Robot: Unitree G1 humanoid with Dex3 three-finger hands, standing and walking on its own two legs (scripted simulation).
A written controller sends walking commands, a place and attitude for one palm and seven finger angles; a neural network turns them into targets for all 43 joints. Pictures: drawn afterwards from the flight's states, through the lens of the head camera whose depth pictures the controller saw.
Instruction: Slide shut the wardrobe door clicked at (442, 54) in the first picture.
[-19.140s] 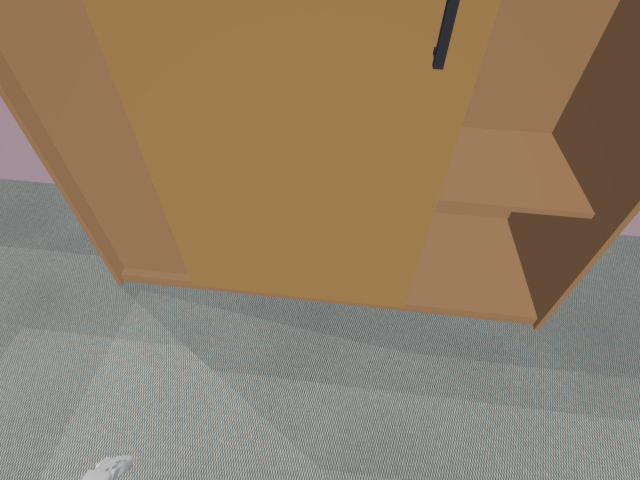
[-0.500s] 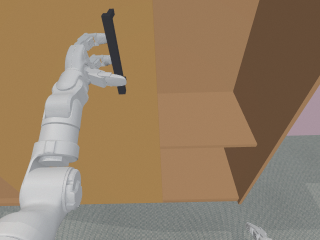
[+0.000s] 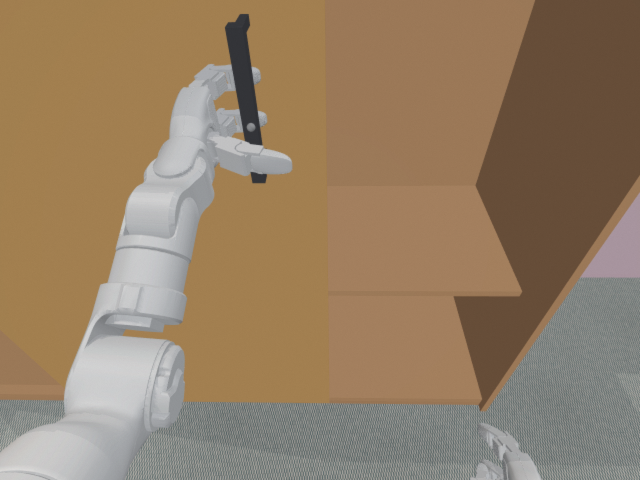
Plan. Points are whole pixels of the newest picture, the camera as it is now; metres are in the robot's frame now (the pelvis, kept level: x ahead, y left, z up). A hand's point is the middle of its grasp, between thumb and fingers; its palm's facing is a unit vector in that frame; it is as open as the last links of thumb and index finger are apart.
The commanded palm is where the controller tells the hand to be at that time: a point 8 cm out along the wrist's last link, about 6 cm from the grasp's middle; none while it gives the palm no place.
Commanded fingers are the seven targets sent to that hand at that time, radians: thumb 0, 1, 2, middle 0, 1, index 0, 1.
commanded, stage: slide the fingers in behind the handle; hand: left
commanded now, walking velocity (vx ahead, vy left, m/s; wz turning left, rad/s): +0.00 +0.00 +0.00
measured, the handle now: (251, 105) +0.49 +0.11 +0.26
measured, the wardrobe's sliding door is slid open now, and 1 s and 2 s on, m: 0.47 0.47 0.47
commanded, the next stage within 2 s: grip the handle and tug to test in 1.06 s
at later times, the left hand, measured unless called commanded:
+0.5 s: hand (267, 129) +0.42 +0.08 +0.26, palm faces +0.05 -1.00 -0.02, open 14.4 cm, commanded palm +0.40 +0.12 +0.26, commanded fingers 0.00 -0.50 0.30 -0.30 -1.20 -0.30 -1.20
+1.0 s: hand (268, 131) +0.42 +0.08 +0.26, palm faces +0.04 -1.00 -0.03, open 14.7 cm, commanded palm +0.40 +0.12 +0.26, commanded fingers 0.00 -0.50 0.30 -0.30 -1.20 -0.30 -1.20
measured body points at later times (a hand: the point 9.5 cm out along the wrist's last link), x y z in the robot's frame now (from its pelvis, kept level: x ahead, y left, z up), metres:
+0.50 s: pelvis +0.01 -0.01 +0.00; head -0.01 -0.04 +0.45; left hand +0.42 +0.13 +0.26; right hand +0.15 -0.26 -0.11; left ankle +0.03 +0.09 -0.74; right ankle -0.03 -0.09 -0.74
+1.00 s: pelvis +0.02 -0.01 +0.00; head +0.00 -0.04 +0.45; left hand +0.41 +0.13 +0.26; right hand +0.20 -0.24 -0.10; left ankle +0.03 +0.09 -0.74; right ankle -0.03 -0.09 -0.74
